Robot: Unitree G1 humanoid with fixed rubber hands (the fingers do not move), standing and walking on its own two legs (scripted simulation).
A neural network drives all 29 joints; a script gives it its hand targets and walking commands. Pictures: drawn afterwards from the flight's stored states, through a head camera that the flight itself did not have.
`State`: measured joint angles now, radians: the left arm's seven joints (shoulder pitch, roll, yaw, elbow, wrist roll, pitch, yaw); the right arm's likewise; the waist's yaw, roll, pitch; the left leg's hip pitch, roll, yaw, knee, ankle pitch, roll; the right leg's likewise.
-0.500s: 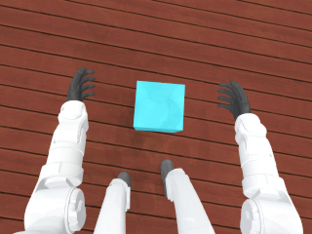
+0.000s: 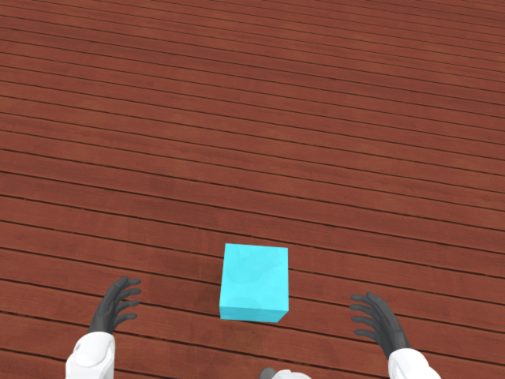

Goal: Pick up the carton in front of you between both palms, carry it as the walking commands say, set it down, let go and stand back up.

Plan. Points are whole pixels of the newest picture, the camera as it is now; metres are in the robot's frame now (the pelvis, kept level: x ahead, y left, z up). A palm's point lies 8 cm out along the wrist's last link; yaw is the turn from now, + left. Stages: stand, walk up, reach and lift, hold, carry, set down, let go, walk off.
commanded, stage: let go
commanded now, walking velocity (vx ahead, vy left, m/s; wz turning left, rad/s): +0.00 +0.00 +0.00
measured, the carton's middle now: (252, 285) +0.41 -0.07 -0.64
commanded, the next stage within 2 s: stand in 0.60 s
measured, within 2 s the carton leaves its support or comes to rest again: neither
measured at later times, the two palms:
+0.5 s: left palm (72, 370) +0.17 +0.24 -0.06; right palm (389, 342) +0.17 -0.22 -0.06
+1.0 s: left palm out of the picture +0.13 +0.29 -0.07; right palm (422, 354) +0.15 -0.29 -0.09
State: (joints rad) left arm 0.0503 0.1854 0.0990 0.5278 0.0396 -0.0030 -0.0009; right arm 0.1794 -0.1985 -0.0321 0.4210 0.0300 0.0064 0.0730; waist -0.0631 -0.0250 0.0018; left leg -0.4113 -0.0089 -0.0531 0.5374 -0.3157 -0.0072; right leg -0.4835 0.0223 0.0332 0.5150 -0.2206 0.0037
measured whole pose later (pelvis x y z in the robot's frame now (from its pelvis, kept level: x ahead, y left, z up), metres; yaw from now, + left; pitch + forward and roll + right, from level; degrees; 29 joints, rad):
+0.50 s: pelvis +0.01 +0.01 +0.01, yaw +0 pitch -4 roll -1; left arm 0.22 0.21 0.03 0.46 0.00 0.10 -0.04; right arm 0.21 -0.23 -0.04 0.39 -0.03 0.19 0.04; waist 0.00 0.02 0.09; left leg -0.06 -0.02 -0.04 0.47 -0.33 0.01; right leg -0.14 0.01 0.05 0.46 -0.25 0.02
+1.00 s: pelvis +0.02 -0.01 +0.00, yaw +1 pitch +0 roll +0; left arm 0.18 0.33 0.05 0.76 0.04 0.01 0.02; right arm 0.21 -0.35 -0.04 0.71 -0.04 0.01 -0.02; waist 0.01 0.05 0.01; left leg -0.15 0.00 -0.08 0.50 -0.35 -0.02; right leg -0.23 0.03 0.01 0.51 -0.28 -0.02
